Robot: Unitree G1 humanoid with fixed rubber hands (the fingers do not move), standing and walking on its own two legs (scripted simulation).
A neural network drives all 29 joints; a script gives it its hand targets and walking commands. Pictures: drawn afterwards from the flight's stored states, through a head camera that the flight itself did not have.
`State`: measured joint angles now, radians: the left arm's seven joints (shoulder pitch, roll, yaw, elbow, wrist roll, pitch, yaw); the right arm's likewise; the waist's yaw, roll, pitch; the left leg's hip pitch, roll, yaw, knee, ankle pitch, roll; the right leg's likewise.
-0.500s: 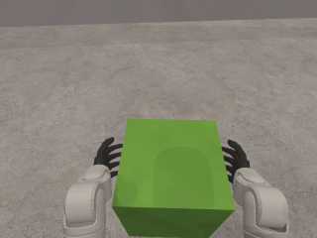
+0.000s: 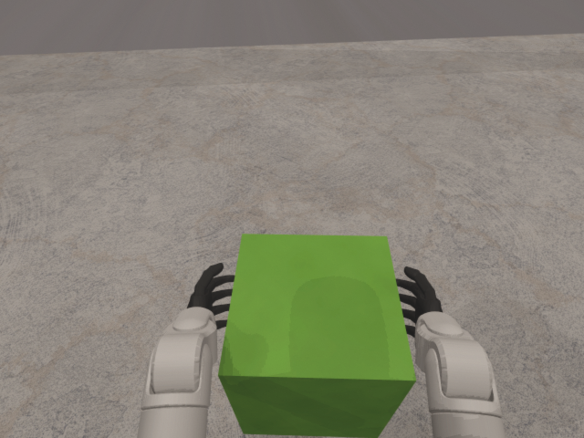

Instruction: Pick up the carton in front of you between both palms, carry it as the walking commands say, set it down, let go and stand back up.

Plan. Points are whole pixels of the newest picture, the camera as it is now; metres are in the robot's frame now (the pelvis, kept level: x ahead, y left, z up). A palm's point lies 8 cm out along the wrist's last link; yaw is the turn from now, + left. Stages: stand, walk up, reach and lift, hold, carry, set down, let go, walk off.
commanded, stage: carry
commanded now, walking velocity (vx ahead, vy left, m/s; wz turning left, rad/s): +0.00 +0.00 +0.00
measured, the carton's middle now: (312, 339) +0.28 +0.00 -0.03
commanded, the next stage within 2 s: hold in 0.88 s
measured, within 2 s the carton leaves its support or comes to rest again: neither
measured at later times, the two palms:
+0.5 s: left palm (209, 323) +0.26 +0.14 +0.04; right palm (433, 329) +0.26 -0.16 +0.04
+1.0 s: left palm (215, 334) +0.25 +0.13 +0.04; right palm (445, 341) +0.24 -0.17 +0.04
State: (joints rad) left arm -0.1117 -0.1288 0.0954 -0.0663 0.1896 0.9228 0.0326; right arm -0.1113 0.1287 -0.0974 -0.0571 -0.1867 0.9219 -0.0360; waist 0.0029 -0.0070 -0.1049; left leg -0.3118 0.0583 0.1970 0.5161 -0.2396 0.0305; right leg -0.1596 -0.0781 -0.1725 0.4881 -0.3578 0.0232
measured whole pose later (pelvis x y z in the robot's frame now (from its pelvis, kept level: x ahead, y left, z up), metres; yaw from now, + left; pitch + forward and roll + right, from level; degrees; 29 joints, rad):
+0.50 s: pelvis -0.03 -0.01 +0.00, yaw +0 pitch +2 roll +0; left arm -0.20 -0.14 0.16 0.13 0.23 0.73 0.02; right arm -0.20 0.14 -0.16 0.14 -0.23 0.73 -0.02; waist 0.00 0.00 -0.08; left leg -0.35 0.07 0.19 0.50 -0.19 0.02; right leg -0.21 -0.07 -0.18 0.51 -0.33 0.00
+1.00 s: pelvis -0.03 -0.02 +0.01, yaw -2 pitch -4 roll +0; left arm -0.17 -0.14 0.15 0.11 0.24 0.73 0.02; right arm -0.20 0.14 -0.15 0.15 -0.24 0.71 -0.01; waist 0.01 -0.02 0.04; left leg -0.18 0.02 0.02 0.37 -0.12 -0.02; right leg -0.07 0.00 -0.02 0.41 -0.27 0.00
